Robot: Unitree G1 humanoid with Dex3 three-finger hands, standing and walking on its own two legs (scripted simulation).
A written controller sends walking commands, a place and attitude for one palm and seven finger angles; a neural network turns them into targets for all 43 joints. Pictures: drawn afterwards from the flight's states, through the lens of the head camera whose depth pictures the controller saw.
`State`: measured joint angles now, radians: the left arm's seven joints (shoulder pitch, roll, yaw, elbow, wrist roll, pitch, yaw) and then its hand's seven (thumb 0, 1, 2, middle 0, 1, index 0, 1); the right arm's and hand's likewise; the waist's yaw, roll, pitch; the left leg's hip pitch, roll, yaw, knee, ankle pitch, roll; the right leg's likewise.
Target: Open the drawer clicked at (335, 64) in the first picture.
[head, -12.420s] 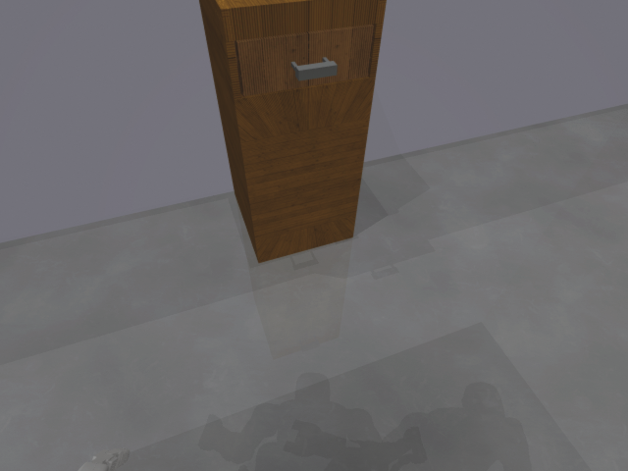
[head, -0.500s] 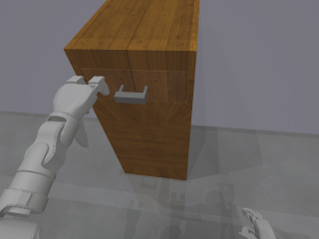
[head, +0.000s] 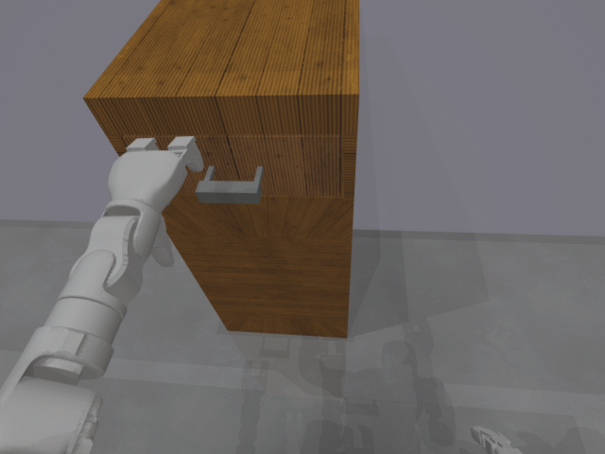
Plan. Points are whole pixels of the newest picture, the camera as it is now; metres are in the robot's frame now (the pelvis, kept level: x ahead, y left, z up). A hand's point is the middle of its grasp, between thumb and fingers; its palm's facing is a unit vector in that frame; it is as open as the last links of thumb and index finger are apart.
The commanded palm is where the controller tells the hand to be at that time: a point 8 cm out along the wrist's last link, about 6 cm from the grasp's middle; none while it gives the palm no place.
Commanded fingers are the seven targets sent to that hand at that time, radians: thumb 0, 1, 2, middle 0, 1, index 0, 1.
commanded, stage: move the hooked fingers above the handle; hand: left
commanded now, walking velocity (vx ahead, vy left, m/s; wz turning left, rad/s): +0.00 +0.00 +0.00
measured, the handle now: (232, 182) +0.53 +0.18 +0.02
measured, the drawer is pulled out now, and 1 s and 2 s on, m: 0.00 0.00 0.00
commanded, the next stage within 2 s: none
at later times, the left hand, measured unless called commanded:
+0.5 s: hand (196, 187) +0.46 +0.20 +0.08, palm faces -0.07 +0.00 -1.00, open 13.9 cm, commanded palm +0.45 +0.19 +0.14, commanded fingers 0.00 -0.50 0.30 -0.30 -1.20 -0.30 -1.20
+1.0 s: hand (195, 182) +0.46 +0.20 +0.09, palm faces -0.03 +0.01 -1.00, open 13.8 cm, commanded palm +0.44 +0.19 +0.14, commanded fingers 0.00 -0.50 0.30 -0.30 -1.20 -0.30 -1.20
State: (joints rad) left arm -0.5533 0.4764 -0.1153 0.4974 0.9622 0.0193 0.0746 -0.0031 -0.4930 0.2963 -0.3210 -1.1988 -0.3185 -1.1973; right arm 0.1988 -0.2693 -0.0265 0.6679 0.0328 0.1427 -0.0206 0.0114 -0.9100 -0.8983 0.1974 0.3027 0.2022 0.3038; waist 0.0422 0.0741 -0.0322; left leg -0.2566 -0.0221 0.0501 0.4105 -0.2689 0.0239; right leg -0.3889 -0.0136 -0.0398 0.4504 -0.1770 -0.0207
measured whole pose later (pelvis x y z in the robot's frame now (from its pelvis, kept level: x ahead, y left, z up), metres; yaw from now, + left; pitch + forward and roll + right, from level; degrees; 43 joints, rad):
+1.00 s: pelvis +0.00 -0.01 +0.00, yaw -1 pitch +10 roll +1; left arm -0.79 0.45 -0.10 0.88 1.01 0.06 0.14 0.00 -0.49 0.30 -0.35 -1.22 -0.33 -1.21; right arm 0.27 -0.25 -0.03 0.69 0.03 0.16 -0.04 0.01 -0.91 -0.90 0.20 0.30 0.20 0.30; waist -0.03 0.07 -0.07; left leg -0.34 -0.01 0.07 0.46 -0.29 0.02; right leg -0.48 0.00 -0.02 0.49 -0.19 -0.03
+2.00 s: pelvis +0.00 +0.00 -0.01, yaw +0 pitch +11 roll +0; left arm -0.94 0.42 -0.21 1.00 0.98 0.12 0.09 -0.01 -0.49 0.30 -0.32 -1.20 -0.33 -1.24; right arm 0.25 -0.27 -0.03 0.71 0.03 0.16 -0.03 0.01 -0.91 -0.90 0.20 0.30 0.20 0.30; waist -0.04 0.07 -0.09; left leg -0.40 -0.02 0.04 0.50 -0.31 0.03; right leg -0.51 -0.01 -0.05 0.51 -0.20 -0.02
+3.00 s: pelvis +0.00 +0.00 -0.01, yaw +0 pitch +12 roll +1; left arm -0.94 0.44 -0.15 0.99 1.00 0.10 0.18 0.00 -0.49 0.30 -0.32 -1.20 -0.34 -1.25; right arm 0.27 -0.26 -0.03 0.71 0.02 0.15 -0.03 0.01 -0.91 -0.90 0.20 0.30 0.20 0.30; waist -0.04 0.08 -0.10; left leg -0.41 -0.01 0.05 0.51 -0.31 0.02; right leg -0.53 -0.01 -0.04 0.52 -0.20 -0.02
